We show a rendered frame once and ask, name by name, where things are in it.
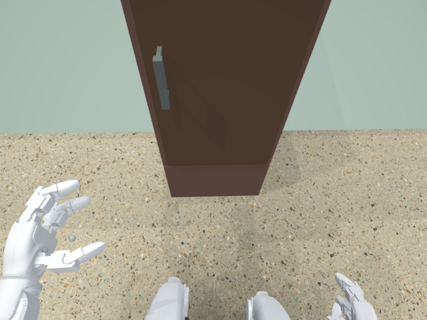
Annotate left robot thigh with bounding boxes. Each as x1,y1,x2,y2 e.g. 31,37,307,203
144,282,189,320

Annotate robot left forearm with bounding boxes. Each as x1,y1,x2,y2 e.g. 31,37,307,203
0,277,43,320

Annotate cupboard door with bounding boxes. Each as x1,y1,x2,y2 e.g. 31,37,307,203
129,0,325,167

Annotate robot thigh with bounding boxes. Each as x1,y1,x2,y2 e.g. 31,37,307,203
144,282,189,320
246,295,291,320

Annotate handle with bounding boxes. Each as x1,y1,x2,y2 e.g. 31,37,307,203
152,46,170,110

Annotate right robot thigh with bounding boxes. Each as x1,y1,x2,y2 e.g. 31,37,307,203
246,295,291,320

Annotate robot left hand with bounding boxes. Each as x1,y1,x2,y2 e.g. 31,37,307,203
2,180,107,281

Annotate robot right hand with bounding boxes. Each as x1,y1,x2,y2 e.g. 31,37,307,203
327,273,378,320

